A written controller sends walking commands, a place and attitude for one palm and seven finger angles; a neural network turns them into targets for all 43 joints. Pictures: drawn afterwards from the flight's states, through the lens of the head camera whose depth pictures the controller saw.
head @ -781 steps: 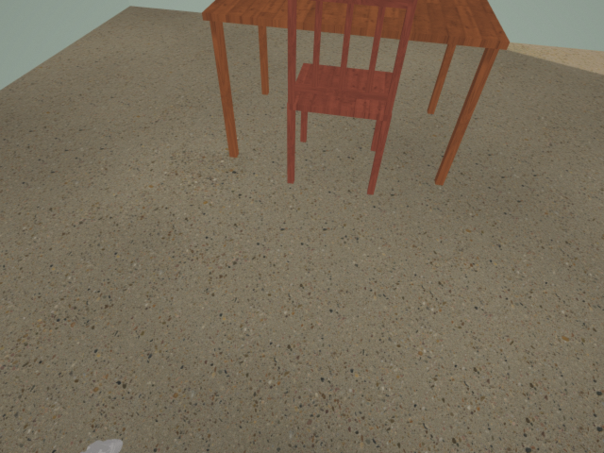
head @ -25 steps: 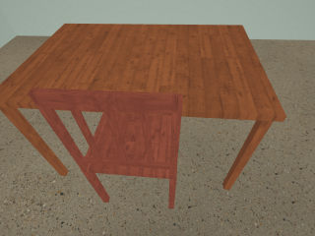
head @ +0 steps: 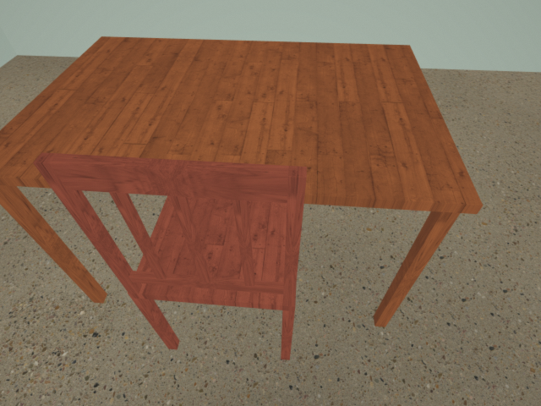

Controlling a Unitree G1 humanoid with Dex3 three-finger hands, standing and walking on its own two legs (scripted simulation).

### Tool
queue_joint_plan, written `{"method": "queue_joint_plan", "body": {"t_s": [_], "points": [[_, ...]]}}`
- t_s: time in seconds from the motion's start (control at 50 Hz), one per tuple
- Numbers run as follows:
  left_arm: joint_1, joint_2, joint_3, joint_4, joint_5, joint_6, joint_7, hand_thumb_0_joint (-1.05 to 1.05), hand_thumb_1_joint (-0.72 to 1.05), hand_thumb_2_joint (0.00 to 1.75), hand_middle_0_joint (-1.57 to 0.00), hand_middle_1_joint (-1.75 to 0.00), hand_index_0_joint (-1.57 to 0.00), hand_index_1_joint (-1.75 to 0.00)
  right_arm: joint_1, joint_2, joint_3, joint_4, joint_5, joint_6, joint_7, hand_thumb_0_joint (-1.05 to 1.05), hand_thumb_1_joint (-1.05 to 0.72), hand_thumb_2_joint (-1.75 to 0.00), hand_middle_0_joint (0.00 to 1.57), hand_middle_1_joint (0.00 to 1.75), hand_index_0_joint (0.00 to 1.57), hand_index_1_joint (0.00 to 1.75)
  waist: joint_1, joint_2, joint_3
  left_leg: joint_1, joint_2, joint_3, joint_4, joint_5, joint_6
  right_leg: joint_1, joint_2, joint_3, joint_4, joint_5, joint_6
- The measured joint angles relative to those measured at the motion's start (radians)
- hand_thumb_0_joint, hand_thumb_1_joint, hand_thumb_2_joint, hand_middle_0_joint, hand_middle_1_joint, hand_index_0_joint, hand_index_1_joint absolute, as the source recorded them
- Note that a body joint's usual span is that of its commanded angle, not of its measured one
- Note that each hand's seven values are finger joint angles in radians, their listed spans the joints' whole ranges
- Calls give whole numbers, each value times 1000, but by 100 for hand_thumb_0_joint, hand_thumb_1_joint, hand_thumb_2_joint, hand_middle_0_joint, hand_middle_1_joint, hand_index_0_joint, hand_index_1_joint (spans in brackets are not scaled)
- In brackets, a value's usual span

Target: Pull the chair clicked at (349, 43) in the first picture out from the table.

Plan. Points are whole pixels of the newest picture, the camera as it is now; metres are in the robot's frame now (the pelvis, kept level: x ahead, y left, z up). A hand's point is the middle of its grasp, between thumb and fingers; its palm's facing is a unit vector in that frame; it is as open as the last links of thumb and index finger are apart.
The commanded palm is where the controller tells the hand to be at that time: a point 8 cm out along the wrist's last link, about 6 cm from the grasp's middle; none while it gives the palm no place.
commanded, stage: look again from close up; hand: left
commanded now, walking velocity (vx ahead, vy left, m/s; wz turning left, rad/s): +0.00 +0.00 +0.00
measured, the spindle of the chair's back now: (193, 242) +0.43 +0.19 -0.09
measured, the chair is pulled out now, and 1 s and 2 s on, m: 0.00 0.00 0.00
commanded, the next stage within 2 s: raise the hand toward the chair's back in 0.38 s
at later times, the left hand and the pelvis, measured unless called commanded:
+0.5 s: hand out of the picture -0.02 +0.16 -0.17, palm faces +0.01 -0.98 -0.19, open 7.3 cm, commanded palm +0.08 +0.21 -0.07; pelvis -0.02 +0.00 +0.00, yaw +0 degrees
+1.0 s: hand out of the picture +0.12 +0.18 -0.09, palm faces +0.05 -1.00 -0.05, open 10.0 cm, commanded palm +0.11 +0.23 -0.06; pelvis -0.04 +0.00 -0.11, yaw +3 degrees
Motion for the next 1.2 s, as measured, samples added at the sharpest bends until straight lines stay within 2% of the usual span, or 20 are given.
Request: {"method": "queue_joint_plan", "body": {"t_s": [0.48,0.5,0.52,0.54,0.58,0.62,0.68,0.76,0.84,0.88,0.92,1.0,1.08,1.14,1.2], "points": [[37,-20,-10,14,4,8,-8,1,92,90,-20,-30,-20,-30,6,27,5,19,5,2,6,0,-91,-90,20,29,20,30,6,-12,14,-15,8,1,-15,31,-4,-6,9,-1,-35,42,-5],[36,-15,-20,13,0,7,-8,1,92,90,-20,-30,-20,-30,7,27,6,11,0,8,8,0,-91,-90,20,29,20,30,0,-14,17,-18,5,-1,-13,32,-2,-12,5,-2,-27,40,-6],[77,-6,-3,-119,-44,69,-2,2,93,89,-21,-30,-20,-30,19,24,13,-31,8,3,3,0,-91,-90,20,29,20,30,-10,-14,23,-30,5,-6,-1,30,-1,-19,4,-7,-19,37,-5],[129,8,9,-290,-84,95,10,3,94,89,-21,-30,-21,-30,36,18,15,-74,17,-35,-11,0,-92,-89,20,29,20,30,-11,-13,32,-37,5,-8,11,27,-1,-24,4,-9,-13,35,-5],[173,30,15,-529,-127,65,44,4,94,89,-21,-30,-21,-30,53,-13,7,-122,30,-127,-33,1,-92,-89,21,29,21,30,-10,0,35,-55,6,-9,26,22,1,-35,4,-10,-9,37,-4],[163,36,23,-684,-161,39,63,4,93,88,-20,-29,-20,-30,38,-56,-2,-164,44,-188,-40,2,-93,-89,21,29,21,30,-33,15,25,-98,2,-20,55,19,5,-67,-1,-21,4,39,0],[93,35,42,-818,-166,-69,45,3,88,86,-19,-29,-19,-29,-6,-105,-27,-242,31,-261,-35,2,-92,-89,21,29,21,30,-65,9,-16,-231,-7,-31,152,-5,10,-194,-15,-29,97,11,5],[36,14,67,-906,-183,-279,-60,2,79,83,-18,-28,-18,-28,-68,-134,-76,-364,15,-297,17,1,-92,-89,20,29,20,30,-66,-37,-99,-430,-3,-15,333,-78,3,-404,-18,-11,283,-56,-4],[104,-16,79,-942,-197,-507,-224,1,70,80,-18,-26,-18,-26,-130,-143,-115,-470,16,-277,77,1,-92,-90,20,29,20,30,-50,-67,-165,-598,7,-13,535,-175,-4,-573,-15,-6,477,-143,-10],[162,-8,85,-955,-186,-572,-277,1,65,78,-18,-26,-18,-26,-163,-143,-125,-515,19,-254,93,1,-91,-90,20,29,20,30,-30,-72,-181,-668,8,-18,629,-221,-4,-642,-17,-9,568,-186,-12],[216,11,89,-978,-185,-574,-301,1,60,76,-18,-25,-17,-25,-194,-143,-125,-560,25,-232,95,1,-91,-90,20,29,20,30,-5,-67,-179,-724,8,-28,704,-234,-4,-694,-20,-17,642,-222,-13],[280,40,100,-1037,-219,-512,-305,1,50,72,-17,-24,-17,-24,-232,-123,-95,-622,39,-215,70,1,-91,-90,20,29,20,30,41,-39,-155,-804,2,-61,810,-300,-2,-751,-30,-47,722,-263,-14],[260,48,101,-1138,-252,-508,-321,1,40,68,-16,-22,-15,-22,-235,-86,-41,-623,38,-231,42,1,-91,-90,20,29,20,30,75,-7,-141,-858,0,-95,854,-312,-2,-781,-34,-79,740,-273,-13],[188,47,93,-1185,-251,-498,-364,1,33,65,-15,-21,-14,-21,-226,-54,-5,-593,36,-229,34,1,-91,-90,20,29,20,30,77,12,-141,-881,-1,-107,864,-313,1,-794,-34,-91,738,-270,-10],[120,50,95,-1190,-241,-424,-403,1,26,62,-14,-20,-14,-20,-205,-23,11,-569,42,-199,29,1,-91,-89,21,30,21,30,57,22,-144,-884,0,-101,854,-308,4,-798,-33,-85,725,-262,-5]]}}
